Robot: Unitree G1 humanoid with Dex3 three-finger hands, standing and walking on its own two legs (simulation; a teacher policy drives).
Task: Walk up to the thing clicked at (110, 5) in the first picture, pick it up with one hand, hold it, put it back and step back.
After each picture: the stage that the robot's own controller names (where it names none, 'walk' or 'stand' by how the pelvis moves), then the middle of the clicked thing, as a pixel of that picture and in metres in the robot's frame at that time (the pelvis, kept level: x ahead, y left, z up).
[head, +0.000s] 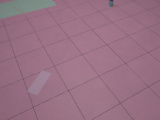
stand; (111, 2) +2.36 -0.38 -0.72
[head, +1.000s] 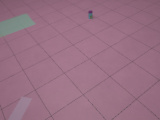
walk; (90, 14) +2.24 +0.07 -0.70
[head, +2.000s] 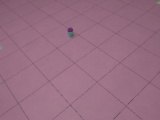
walk; (70, 32) +1.58 +0.32 -0.72
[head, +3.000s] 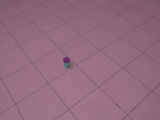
walk; (67, 63) +1.04 +0.27 -0.71
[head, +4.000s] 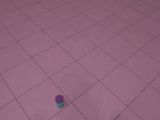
walk; (59, 101) +0.62 +0.21 -0.69
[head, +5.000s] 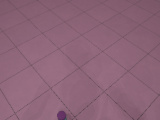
stand; (62, 117) +0.45 +0.19 -0.70
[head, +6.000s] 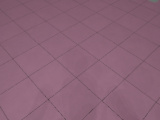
stand; out of the picture +0.42 +0.20 -0.72
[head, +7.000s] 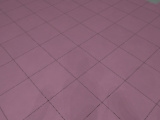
stand; out of the picture +0.41 +0.21 -0.73
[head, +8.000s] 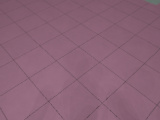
stand; out of the picture +0.41 +0.20 -0.73
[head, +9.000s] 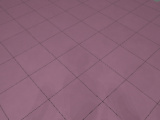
go down; out of the picture +0.40 +0.20 -0.72
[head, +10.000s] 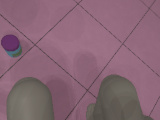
go down; (12, 46) +0.48 +0.26 -0.30
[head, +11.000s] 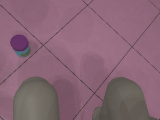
approach; (21, 46) +0.47 +0.26 -0.29
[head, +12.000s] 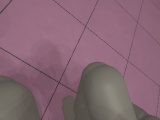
close in; out of the picture +0.45 +0.30 -0.22
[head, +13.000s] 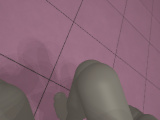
close; out of the picture +0.45 +0.31 -0.22
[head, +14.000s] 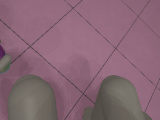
lift; out of the picture +0.37 +0.29 -0.14
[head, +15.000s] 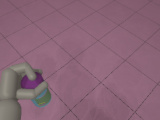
hold; (37, 90) +0.33 +0.18 +0.00
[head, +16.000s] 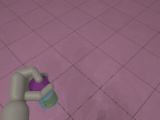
hold; (44, 92) +0.33 +0.16 -0.02
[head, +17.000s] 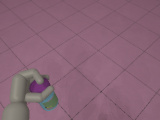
hold; (45, 94) +0.32 +0.16 -0.02
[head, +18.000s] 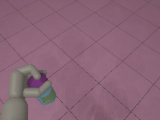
crouch; (42, 89) +0.34 +0.17 -0.04
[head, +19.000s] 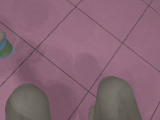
lower; out of the picture +0.47 +0.26 -0.12
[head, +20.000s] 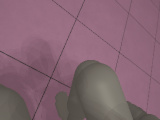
lower; out of the picture +0.37 +0.22 -0.26
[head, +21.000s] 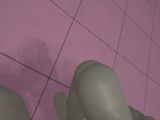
lower; out of the picture +0.37 +0.22 -0.25
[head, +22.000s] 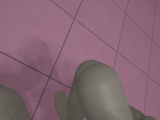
lower; out of the picture +0.37 +0.22 -0.25
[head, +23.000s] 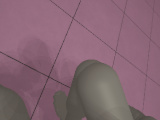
lower; out of the picture +0.38 +0.22 -0.26
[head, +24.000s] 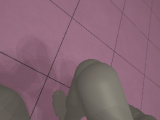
open; out of the picture +0.37 +0.22 -0.25
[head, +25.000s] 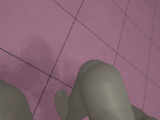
rise; out of the picture +0.37 +0.22 -0.25
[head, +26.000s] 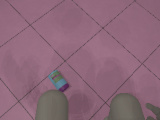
walk; (58, 81) +0.40 +0.16 -0.44
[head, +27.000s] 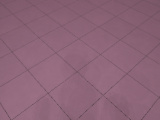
stand; out of the picture +0.33 +0.13 -0.69
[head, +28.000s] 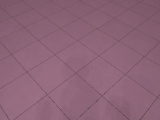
stand; out of the picture +0.34 +0.15 -0.69
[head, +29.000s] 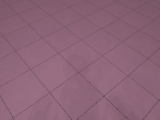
stand; out of the picture +0.33 +0.14 -0.71
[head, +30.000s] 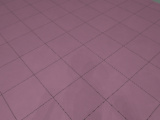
stand; out of the picture +0.33 +0.15 -0.75
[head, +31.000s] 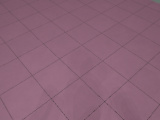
stand; out of the picture +0.30 +0.16 -0.75
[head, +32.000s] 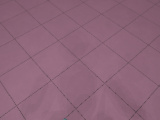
walk; out of the picture +0.34 +0.14 -0.73
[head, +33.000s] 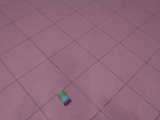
walk; (63, 97) +0.54 +0.16 -0.73
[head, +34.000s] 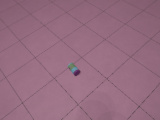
walk; (73, 69) +0.85 +0.20 -0.73
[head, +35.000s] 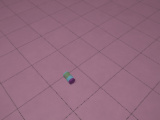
stand; (69, 77) +0.90 +0.17 -0.74
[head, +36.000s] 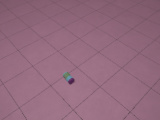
stand; (68, 77) +0.93 +0.19 -0.75
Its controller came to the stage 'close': yes
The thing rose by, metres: 0.69
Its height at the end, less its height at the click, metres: -0.02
